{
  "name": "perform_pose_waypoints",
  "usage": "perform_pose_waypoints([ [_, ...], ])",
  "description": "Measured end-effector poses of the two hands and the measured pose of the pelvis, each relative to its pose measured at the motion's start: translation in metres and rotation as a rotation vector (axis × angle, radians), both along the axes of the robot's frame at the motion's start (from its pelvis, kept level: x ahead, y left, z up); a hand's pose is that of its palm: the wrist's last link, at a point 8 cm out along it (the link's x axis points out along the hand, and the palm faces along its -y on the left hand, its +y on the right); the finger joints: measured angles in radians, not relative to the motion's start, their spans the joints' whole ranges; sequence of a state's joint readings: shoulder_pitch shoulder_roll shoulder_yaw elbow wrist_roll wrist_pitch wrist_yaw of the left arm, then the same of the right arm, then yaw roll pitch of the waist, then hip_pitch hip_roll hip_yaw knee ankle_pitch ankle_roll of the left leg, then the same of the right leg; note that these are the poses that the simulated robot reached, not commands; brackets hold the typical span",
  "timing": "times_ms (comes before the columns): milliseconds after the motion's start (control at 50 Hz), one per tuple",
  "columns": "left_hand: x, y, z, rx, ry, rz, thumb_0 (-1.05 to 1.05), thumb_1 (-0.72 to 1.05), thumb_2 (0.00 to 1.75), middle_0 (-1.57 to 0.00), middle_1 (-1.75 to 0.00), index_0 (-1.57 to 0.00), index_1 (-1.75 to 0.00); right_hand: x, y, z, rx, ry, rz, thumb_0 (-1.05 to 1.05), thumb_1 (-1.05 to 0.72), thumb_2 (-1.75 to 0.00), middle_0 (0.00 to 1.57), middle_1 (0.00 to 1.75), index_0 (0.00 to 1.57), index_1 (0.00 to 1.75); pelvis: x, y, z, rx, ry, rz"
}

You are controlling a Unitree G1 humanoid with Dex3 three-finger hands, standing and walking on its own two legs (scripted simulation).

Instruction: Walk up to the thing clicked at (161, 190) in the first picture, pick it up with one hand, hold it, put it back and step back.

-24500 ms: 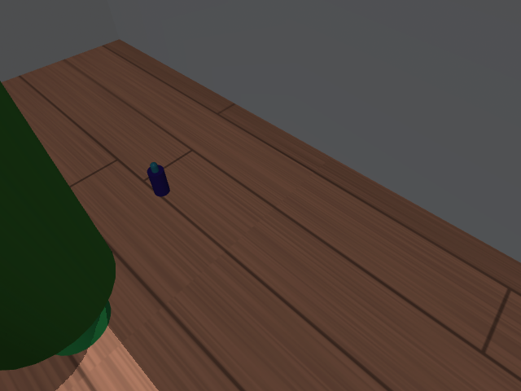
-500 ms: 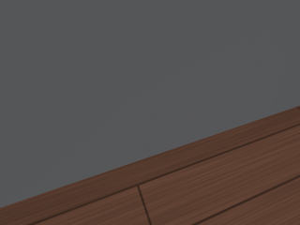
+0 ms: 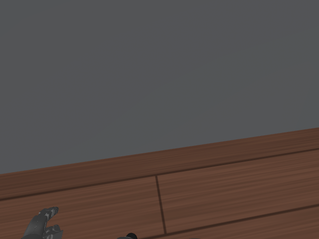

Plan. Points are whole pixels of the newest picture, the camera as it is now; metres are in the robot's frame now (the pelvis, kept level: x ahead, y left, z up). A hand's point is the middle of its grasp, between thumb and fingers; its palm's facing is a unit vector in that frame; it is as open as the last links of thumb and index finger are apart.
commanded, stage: walk up
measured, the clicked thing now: out of the picture -0.31 +1.40 -0.67
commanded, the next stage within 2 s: none
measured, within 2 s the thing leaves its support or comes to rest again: neither
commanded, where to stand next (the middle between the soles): +0.07 +0.03 m, yaw +98 degrees
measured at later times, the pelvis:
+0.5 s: pelvis +0.01 -0.03 -0.01, yaw +28 degrees
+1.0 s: pelvis +0.04 -0.06 -0.01, yaw +58 degrees
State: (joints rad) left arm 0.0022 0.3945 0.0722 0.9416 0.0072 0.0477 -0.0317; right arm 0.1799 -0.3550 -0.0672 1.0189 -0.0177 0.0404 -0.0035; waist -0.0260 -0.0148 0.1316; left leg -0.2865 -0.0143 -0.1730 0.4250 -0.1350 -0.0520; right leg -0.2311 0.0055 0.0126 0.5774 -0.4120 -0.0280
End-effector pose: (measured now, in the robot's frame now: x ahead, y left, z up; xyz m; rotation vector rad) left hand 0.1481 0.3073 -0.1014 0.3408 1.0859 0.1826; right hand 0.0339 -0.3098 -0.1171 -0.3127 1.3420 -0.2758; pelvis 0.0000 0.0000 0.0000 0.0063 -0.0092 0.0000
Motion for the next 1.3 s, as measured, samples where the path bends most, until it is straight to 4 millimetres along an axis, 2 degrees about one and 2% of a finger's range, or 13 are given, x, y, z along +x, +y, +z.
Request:
perform_pose_waypoints([
  [80,-0.038,-0.003,0.004,0.025,-0.008,0.055,0.0,0.91,0.9,-0.2,-0.3,-0.2,-0.3,0.021,-0.017,-0.004,-0.015,-0.003,0.086,0.01,-0.9,-0.9,0.2,0.3,0.2,0.3,-0.008,-0.014,-0.004,0.006,-0.008,0.073],
  [240,-0.107,-0.007,-0.003,-0.017,0.001,0.22,0.01,0.9,0.9,-0.2,-0.3,-0.2,-0.3,0.095,-0.012,0.018,0.007,-0.087,0.323,0.01,-0.9,-0.9,0.2,0.3,0.2,0.3,-0.005,-0.024,0.0,0.004,-0.026,0.229],
  [360,-0.148,0.001,-0.033,-0.052,-0.016,0.344,0.01,0.9,0.9,-0.2,-0.3,-0.2,-0.3,0.153,0.014,0.023,-0.043,-0.164,0.488,0.01,-0.9,-0.9,0.2,0.3,0.2,0.3,-0.001,-0.018,-0.02,0.026,-0.03,0.345],
  [400,-0.161,-0.001,-0.035,-0.06,0.0,0.386,0.01,0.9,0.9,-0.2,-0.3,-0.2,-0.3,0.168,0.024,0.027,-0.044,-0.196,0.535,0.01,-0.9,-0.9,0.2,0.3,0.2,0.3,-0.001,-0.019,-0.019,0.021,-0.033,0.393],
  [540,-0.2,-0.017,-0.017,-0.037,-0.017,0.521,0.01,0.91,0.9,-0.2,-0.3,-0.2,-0.3,0.222,0.056,0.037,-0.003,-0.258,0.707,0.01,-0.9,-0.9,0.2,0.3,0.2,0.3,0.01,-0.03,-0.01,-0.002,-0.027,0.539],
  [620,-0.222,-0.031,-0.004,0.025,-0.037,0.617,0.01,0.91,0.9,-0.2,-0.3,-0.2,-0.3,0.256,0.073,0.03,0.048,-0.282,0.817,0.01,-0.9,-0.9,0.2,0.3,0.2,0.3,0.017,-0.047,-0.012,-0.011,-0.02,0.628],
  [700,-0.251,-0.055,0.006,0.095,-0.04,0.703,0.01,0.91,0.9,-0.2,-0.3,-0.2,-0.3,0.288,0.093,0.018,0.097,-0.302,0.905,0.01,-0.9,-0.9,0.2,0.3,0.2,0.3,0.025,-0.064,-0.017,-0.013,-0.024,0.71],
  [800,-0.287,-0.088,0.023,0.116,-0.018,0.829,0.01,0.9,0.9,-0.2,-0.3,-0.2,-0.3,0.308,0.115,0.02,0.14,-0.254,1.029,0.01,-0.9,-0.9,0.2,0.3,0.2,0.3,0.032,-0.072,-0.006,0.013,-0.018,0.823],
  [900,-0.321,-0.115,0.026,0.102,0.004,0.921,0.01,0.9,0.9,-0.2,-0.3,-0.2,-0.3,0.319,0.133,0.022,0.129,-0.188,1.126,0.01,-0.9,-0.9,0.2,0.3,0.2,0.3,0.037,-0.072,-0.002,0.022,-0.01,0.92],
  [980,-0.349,-0.134,0.015,0.059,0.029,0.991,0.01,0.9,0.9,-0.2,-0.3,-0.2,-0.3,0.325,0.159,0.023,0.106,-0.177,1.198,0.01,-0.9,-0.9,0.2,0.3,0.2,0.3,0.036,-0.065,-0.005,0.021,-0.003,0.989],
  [1080,-0.382,-0.148,-0.016,0.004,0.078,1.08,0.01,0.9,0.9,-0.2,-0.3,-0.2,-0.3,0.329,0.196,0.02,0.086,-0.259,1.271,0.01,-0.9,-0.9,0.2,0.3,0.2,0.3,0.03,-0.052,-0.023,0.043,0.008,1.057],
  [1200,-0.377,-0.161,-0.022,-0.016,0.047,1.151,0.01,0.91,0.9,-0.2,-0.3,-0.2,-0.3,0.336,0.221,0.026,0.088,-0.278,1.343,0.01,-0.9,-0.9,0.2,0.3,0.2,0.3,0.039,-0.047,-0.022,0.022,-0.003,1.163],
  [1300,-0.365,-0.171,-0.019,0.025,0.016,1.202,0.01,0.9,0.9,-0.2,-0.3,-0.2,-0.3,0.354,0.241,0.014,0.11,-0.282,1.41,0.01,-0.9,-0.9,0.2,0.3,0.2,0.3,0.054,-0.05,-0.028,0.008,-0.011,1.241],
])
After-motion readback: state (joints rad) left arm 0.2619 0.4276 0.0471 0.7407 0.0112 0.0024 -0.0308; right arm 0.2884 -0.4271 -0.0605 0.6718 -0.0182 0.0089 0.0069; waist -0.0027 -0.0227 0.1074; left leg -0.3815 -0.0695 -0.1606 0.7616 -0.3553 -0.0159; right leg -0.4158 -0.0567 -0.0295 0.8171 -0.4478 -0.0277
